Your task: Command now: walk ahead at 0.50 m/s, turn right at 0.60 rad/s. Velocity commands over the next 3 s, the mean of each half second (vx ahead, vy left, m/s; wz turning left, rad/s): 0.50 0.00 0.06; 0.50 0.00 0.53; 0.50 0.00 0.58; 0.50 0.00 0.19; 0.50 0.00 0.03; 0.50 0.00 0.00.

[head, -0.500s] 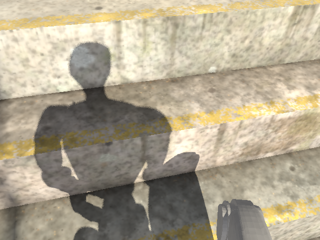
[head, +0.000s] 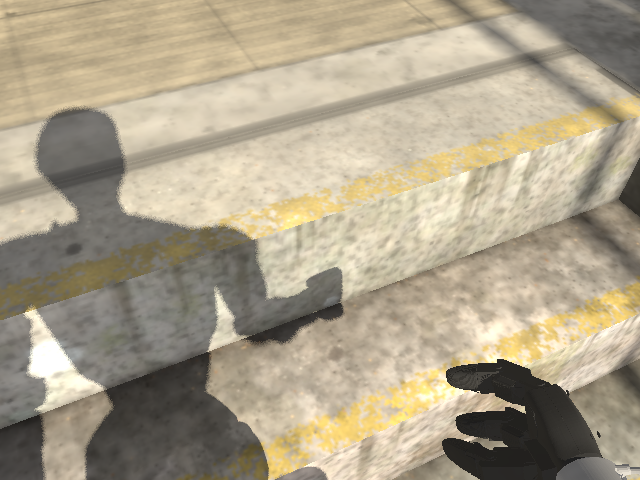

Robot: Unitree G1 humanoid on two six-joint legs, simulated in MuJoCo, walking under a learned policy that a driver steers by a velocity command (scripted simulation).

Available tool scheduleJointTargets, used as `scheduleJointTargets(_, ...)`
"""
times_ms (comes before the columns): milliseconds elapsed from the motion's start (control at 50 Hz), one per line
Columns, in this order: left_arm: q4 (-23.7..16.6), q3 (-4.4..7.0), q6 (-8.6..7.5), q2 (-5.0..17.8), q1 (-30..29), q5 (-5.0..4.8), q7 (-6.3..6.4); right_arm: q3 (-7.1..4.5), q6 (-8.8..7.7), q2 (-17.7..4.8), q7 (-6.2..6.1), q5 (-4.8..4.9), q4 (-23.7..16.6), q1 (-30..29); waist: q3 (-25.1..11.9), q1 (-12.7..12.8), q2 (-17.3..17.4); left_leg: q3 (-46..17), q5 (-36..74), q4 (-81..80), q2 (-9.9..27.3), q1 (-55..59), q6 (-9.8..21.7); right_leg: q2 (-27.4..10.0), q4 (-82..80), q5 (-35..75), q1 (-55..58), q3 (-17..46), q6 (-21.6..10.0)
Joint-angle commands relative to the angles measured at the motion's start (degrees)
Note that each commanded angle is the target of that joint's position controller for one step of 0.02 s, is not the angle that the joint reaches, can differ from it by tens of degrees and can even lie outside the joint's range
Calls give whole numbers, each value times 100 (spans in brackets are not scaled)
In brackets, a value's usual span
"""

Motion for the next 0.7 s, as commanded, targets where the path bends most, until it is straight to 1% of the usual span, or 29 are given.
scheduleJointTargets(20,152,-16,-90,538,597,271,-135,172,27,166,-27,109,20,846,454,-534,140,45,111,1261,91,-2152,-41,-1190,-792,-571,1287,2482,-901)
scheduleJointTargets(40,-4,2,-125,682,69,327,-204,155,63,58,-114,232,-171,572,578,-668,312,456,637,35,309,-1328,-135,-874,-1133,-852,302,1927,-641)
scheduleJointTargets(60,-229,32,-140,720,-394,219,-187,92,119,-243,-158,360,-345,165,837,-571,-61,733,808,-880,406,-592,-339,-772,-1577,-481,-660,1689,-750)
scheduleJointTargets(80,-234,-25,-142,718,-326,110,-154,57,210,-419,-193,360,-551,-341,902,-425,-324,764,551,-1217,539,-406,-580,-1022,-1856,-138,-1013,1856,-974)
scheduleJointTargets(100,-326,-72,-133,714,-244,31,-185,117,341,-311,-182,341,-682,-744,768,-395,-404,1035,201,-2023,536,199,-643,-1268,-2296,98,-1098,1728,-1159)
scheduleJointTargets(120,-475,-107,-127,842,-567,-93,-215,180,470,-177,-127,370,-484,-332,907,-573,-546,816,-164,-2723,494,863,-686,-1695,-2544,676,-1230,1787,-1275)
scheduleJointTargets(160,-478,-9,-209,1363,-559,-355,-254,139,670,-336,-52,440,-498,-117,222,-785,-965,1398,-704,-3908,-40,2617,-991,-2140,-2577,4808,-642,1315,-1647)
scheduleJointTargets(180,-305,508,-55,951,-335,-469,355,307,497,733,-710,651,214,451,-697,-604,478,2135,-2284,-5306,-374,3788,-603,-1580,-1931,6245,1112,43,-906)
scheduleJointTargets(200,-161,585,-43,1414,79,-483,559,309,374,647,-886,863,346,983,-873,-720,-384,2084,-2734,-6158,-678,4043,-616,-1661,-1208,7862,1906,-99,-780)
scheduleJointTargets(220,-86,564,-82,2253,-208,-178,-248,-2,466,-818,-356,586,-164,1540,-316,-1001,-2555,1177,-1614,-6761,-616,3371,-648,-2181,-329,11210,2356,468,-1658)
scheduleJointTargets(240,-101,377,-232,1223,350,274,-541,-208,477,-1467,-292,720,338,2233,-1679,-572,-126,-1202,-1177,-7786,237,5310,591,-1675,1432,10708,1031,269,-1132)
scheduleJointTargets(260,-46,418,-64,878,-515,48,-736,-388,728,-1795,-239,138,456,3305,-1155,-1527,1351,-4101,-2703,-10564,1044,4765,1296,-315,4152,3052,-506,304,-700)
scheduleJointTargets(280,-141,377,6,570,-839,-170,-699,-411,607,-1453,-297,242,588,3490,-172,-1720,1508,-5284,-4472,-11002,1094,5212,1290,162,6512,2155,-2735,1729,-571)
scheduleJointTargets(300,-427,451,-115,732,-1606,-417,-501,-377,445,-1253,-318,448,1020,3546,862,-1359,1672,-4722,-4757,-10652,968,4783,869,179,7371,2045,-3904,1480,-617)
scheduleJointTargets(320,-595,362,-166,755,-2036,-376,-360,-302,402,-719,-270,385,1492,3762,706,-1281,822,-4284,-3821,-10440,820,5115,867,222,7695,2039,-4214,1477,-792)
scheduleJointTargets(340,-835,324,-186,795,-2367,-319,-268,-272,322,-424,-232,307,1608,3235,910,-901,159,-3886,-3505,-10241,820,4954,766,87,7721,1890,-4529,1344,-789)
scheduleJointTargets(360,-904,223,-142,631,-2536,-250,-156,-223,278,-121,-215,287,1745,2658,832,-536,-16,-3359,-3086,-10078,622,4458,498,-152,7655,1695,-4493,1146,-789)
scheduleJointTargets(380,-1005,160,-83,412,-2540,-230,-86,-132,201,92,-200,285,1843,2204,964,-207,105,-2733,-3016,-10184,411,3971,318,-281,7527,1218,-4525,935,-767)
scheduleJointTargets(420,-983,73,2,407,-2480,-220,-55,-17,49,267,-281,324,2017,2125,634,-175,695,-2246,-2492,-10559,238,3748,258,-341,8032,609,-4614,534,-669)
scheduleJointTargets(440,-985,54,7,479,-2460,-164,-38,5,-49,193,-263,357,2101,2249,568,-166,645,-2124,-2354,-10646,183,3651,201,-425,8062,790,-4605,360,-593)
scheduleJointTargets(460,-1221,54,0,669,-2940,-99,-20,-5,-137,-99,-220,274,2087,2306,406,-211,225,-1925,-2278,-10754,105,3471,134,-540,7372,931,-4285,21,-488)
scheduleJointTargets(480,-1296,97,17,922,-3289,-83,-43,-61,-212,-417,-241,216,1992,2307,312,-317,211,-1750,-2085,-10779,61,3246,-21,-684,6467,1398,-3787,-39,-282)
scheduleJointTargets(500,-1424,142,26,1109,-3650,-46,-79,-97,-313,-696,-259,156,1884,2414,234,-499,451,-1619,-1915,-10839,62,3068,-60,-821,6093,1528,-3310,-200,-34)
scheduleJointTargets(520,-1385,213,52,1231,-3499,-33,-150,-136,-444,-926,-279,283,1708,2362,200,-431,719,-1428,-1742,-10983,22,2637,-69,-758,5732,1457,-2436,-612,203)
scheduleJointTargets(580,-1526,259,284,1051,-3544,103,-116,-51,-604,-804,-245,445,1689,2631,619,-469,911,-1649,-2112,-11357,386,2425,86,-793,4064,617,-1119,-1006,455)
scheduleJointTargets(600,-1717,262,282,1015,-3671,149,-96,-51,-617,-762,-265,287,1587,2398,942,-391,1107,-1822,-2208,-11482,470,2223,190,-895,3194,900,-278,-918,429)
scheduleJointTargets(660,-2086,327,239,1036,-3655,77,96,-344,-583,-1434,-231,446,1602,2514,920,-369,1540,-2369,-957,-11142,821,4455,542,-561,981,-252,28,-1237,700)
scheduleJointTargets(680,-2071,428,224,1067,-3406,-25,132,-468,-474,-1511,-106,528,1652,2572,696,-242,1412,-2455,558,-10484,727,5339,568,-536,-257,-70,294,-1353,744)
scheduleJointTargets(700,-1679,572,149,1234,-2569,-111,120,-426,-351,-1144,65,320,1788,3009,199,-227,851,-1987,1837,-8992,379,5580,426,-847,-740,413,1228,-913,672)
Next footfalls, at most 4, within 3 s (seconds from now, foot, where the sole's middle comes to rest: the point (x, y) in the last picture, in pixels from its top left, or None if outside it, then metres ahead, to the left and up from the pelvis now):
0.20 left None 0.19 0.16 -0.55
0.70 right None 0.30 -0.09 -0.55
1.20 left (261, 439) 0.43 0.13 -0.34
1.62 right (303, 159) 0.79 0.10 -0.12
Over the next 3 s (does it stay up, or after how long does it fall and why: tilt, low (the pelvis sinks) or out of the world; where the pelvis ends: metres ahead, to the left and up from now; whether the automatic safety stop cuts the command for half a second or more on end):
stays up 1.20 0.53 0.66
